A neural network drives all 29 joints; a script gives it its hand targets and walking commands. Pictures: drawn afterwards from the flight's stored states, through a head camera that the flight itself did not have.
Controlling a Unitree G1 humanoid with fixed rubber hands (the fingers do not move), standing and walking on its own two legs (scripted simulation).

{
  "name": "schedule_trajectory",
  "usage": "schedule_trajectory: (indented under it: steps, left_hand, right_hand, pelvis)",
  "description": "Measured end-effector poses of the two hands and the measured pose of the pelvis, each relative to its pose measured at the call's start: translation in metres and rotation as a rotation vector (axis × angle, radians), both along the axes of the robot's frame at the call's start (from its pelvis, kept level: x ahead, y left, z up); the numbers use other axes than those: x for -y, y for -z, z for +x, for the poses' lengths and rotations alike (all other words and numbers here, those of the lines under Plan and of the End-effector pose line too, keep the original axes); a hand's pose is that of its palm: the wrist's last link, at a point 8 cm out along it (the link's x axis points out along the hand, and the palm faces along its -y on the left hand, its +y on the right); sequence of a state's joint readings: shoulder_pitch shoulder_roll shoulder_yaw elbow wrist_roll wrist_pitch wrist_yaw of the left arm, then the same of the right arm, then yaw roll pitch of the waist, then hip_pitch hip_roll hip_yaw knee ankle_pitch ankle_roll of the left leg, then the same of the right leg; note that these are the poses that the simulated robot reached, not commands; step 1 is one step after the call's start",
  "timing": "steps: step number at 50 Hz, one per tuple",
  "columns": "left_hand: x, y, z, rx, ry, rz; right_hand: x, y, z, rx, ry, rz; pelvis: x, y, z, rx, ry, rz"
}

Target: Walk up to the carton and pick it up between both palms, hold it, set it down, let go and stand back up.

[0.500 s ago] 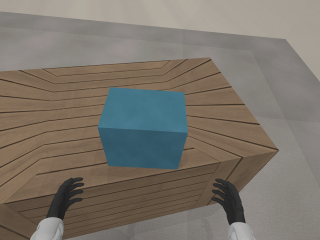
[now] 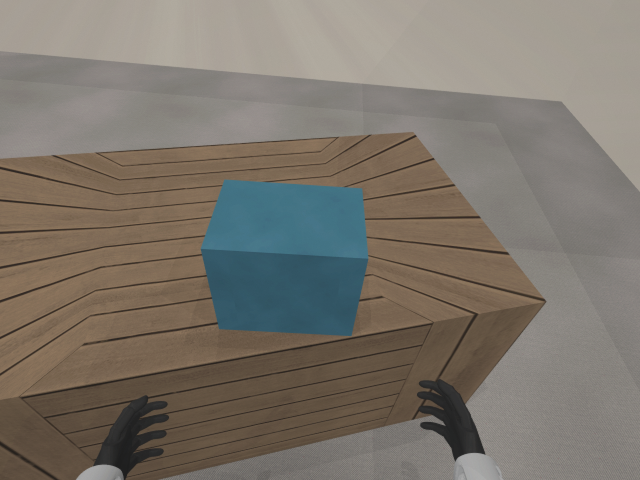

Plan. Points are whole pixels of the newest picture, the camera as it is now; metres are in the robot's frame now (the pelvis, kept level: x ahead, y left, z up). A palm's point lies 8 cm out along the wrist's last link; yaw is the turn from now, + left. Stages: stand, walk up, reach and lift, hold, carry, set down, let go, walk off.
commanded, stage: set down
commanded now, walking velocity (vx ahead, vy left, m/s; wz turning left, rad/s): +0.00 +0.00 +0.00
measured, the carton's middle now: (289, 259) +0.51 +0.04 -0.07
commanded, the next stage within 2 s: let go in 0.44 s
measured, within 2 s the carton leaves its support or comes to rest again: neither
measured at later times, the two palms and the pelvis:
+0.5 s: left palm (117, 428) +0.21 +0.26 -0.07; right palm (456, 428) +0.20 -0.20 -0.07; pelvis +0.03 +0.01 +0.00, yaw -1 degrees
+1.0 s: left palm (118, 446) +0.18 +0.25 -0.06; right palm (483, 449) +0.17 -0.23 -0.07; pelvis +0.01 +0.00 +0.00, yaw +0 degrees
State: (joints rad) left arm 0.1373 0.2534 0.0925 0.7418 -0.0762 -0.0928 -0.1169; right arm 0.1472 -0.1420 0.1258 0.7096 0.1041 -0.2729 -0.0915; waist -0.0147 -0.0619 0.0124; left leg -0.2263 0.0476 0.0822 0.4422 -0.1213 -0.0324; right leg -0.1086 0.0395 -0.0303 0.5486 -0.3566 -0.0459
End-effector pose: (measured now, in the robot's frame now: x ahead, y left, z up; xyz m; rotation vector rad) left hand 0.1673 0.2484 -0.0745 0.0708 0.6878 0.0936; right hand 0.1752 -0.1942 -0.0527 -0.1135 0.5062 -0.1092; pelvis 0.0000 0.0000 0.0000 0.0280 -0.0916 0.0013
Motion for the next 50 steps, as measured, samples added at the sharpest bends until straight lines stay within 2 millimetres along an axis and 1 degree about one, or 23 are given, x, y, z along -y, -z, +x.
schedule_trajectory:
  steps: [3,7,10,13,17,23,29,34,38,46,50]
  left_hand:
    - [-0.005,0.007,-0.006,-0.057,-0.005,0.008]
    - [-0.012,0.01,-0.004,-0.092,-0.025,0.013]
    - [-0.017,0.006,0.005,-0.076,-0.034,0.027]
    - [-0.02,-0.002,0.019,-0.05,-0.032,0.051]
    - [-0.02,-0.002,0.028,-0.066,-0.028,0.073]
    - [-0.012,-0.002,0.037,-0.096,-0.017,0.101]
    - [-0.001,-0.009,0.046,-0.081,-0.002,0.114]
    - [0.006,-0.011,0.045,-0.087,0.017,0.111]
    - [0.008,-0.012,0.04,-0.084,0.019,0.108]
    - [0.006,-0.011,0.024,-0.093,0.016,0.111]
    - [0.002,-0.01,0.016,-0.097,0.004,0.107]
  right_hand:
    - [-0.004,0.005,-0.004,-0.052,0.003,-0.005]
    - [-0.01,0.007,-0.002,-0.089,-0.009,-0.022]
    - [-0.015,0.007,0.004,-0.095,-0.025,-0.027]
    - [-0.016,0.007,0.009,-0.102,-0.026,-0.02]
    - [-0.01,0.011,0.013,-0.127,-0.015,-0.004]
    - [-0.003,0.015,0.022,-0.135,-0.032,0.018]
    - [0.015,0.013,0.029,-0.112,-0.04,0.005]
    - [0.029,0.012,0.027,-0.109,-0.039,-0.018]
    - [0.034,0.011,0.024,-0.104,-0.042,-0.03]
    - [0.035,0.016,0.006,-0.15,-0.04,-0.04]
    - [0.032,0.016,-0.002,-0.159,-0.04,-0.047]
  pelvis:
    - [-0.004,0.0,-0.001,0.007,0.0,-0.004]
    - [-0.01,0.001,0.002,0.01,-0.003,-0.007]
    - [-0.015,0.001,0.007,0.007,-0.005,-0.007]
    - [-0.017,0.001,0.012,0.0,-0.002,-0.005]
    - [-0.017,0.0,0.02,-0.014,0.007,-0.001]
    - [-0.009,0.0,0.029,-0.034,0.008,0.01]
    - [0.001,-0.001,0.034,-0.042,0.008,0.023]
    - [0.007,-0.001,0.033,-0.04,0.006,0.029]
    - [0.01,-0.002,0.03,-0.036,0.0,0.029]
    - [0.008,-0.001,0.017,-0.017,-0.009,0.022]
    - [0.005,-0.001,0.01,-0.008,-0.009,0.018]
